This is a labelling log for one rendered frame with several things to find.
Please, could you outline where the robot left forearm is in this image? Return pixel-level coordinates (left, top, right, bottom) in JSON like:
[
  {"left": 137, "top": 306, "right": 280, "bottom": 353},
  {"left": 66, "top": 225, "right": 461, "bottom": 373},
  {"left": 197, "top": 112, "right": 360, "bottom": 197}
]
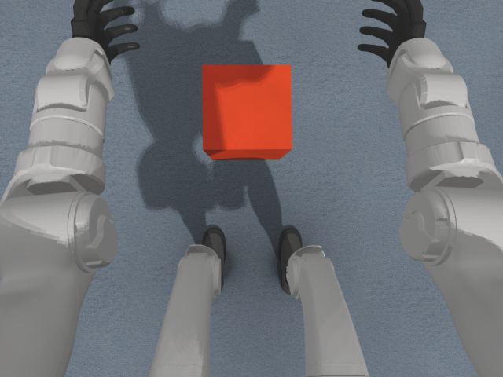
[{"left": 0, "top": 37, "right": 115, "bottom": 206}]

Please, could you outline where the robot right upper arm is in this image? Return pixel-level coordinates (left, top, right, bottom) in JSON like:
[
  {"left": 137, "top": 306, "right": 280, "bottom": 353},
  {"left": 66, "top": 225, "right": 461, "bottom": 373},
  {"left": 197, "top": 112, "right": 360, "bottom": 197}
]
[{"left": 399, "top": 186, "right": 503, "bottom": 377}]

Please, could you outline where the robot left upper arm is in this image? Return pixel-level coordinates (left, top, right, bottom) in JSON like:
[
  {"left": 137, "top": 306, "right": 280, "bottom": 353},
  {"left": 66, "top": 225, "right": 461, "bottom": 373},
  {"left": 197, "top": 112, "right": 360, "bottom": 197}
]
[{"left": 0, "top": 191, "right": 119, "bottom": 377}]

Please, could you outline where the left robot hand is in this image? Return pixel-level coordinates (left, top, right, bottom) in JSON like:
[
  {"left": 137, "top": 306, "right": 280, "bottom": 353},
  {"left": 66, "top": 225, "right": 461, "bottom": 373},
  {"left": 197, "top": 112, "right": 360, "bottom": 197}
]
[{"left": 71, "top": 0, "right": 140, "bottom": 65}]

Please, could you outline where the right robot hand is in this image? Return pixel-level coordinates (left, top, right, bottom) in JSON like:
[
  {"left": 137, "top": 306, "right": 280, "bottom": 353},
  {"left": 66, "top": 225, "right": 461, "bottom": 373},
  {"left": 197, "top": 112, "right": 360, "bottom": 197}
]
[{"left": 358, "top": 0, "right": 426, "bottom": 68}]

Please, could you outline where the left robot foot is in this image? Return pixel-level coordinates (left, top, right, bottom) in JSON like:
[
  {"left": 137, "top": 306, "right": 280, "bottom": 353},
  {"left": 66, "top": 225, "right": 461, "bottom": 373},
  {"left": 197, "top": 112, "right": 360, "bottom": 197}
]
[{"left": 202, "top": 228, "right": 226, "bottom": 290}]

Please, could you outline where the left robot thigh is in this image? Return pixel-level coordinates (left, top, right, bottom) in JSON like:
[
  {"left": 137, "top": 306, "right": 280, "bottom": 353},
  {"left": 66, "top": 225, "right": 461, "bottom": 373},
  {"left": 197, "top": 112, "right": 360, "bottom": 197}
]
[{"left": 149, "top": 253, "right": 221, "bottom": 377}]

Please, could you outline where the robot right forearm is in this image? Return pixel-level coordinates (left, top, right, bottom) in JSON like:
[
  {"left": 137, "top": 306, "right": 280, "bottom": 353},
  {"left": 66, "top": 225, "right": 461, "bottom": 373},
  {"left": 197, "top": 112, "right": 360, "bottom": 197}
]
[{"left": 387, "top": 38, "right": 503, "bottom": 192}]

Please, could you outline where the carton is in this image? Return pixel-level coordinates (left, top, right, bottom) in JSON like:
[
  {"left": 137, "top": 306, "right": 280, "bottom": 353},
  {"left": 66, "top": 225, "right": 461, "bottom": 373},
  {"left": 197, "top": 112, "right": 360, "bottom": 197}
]
[{"left": 202, "top": 65, "right": 292, "bottom": 160}]

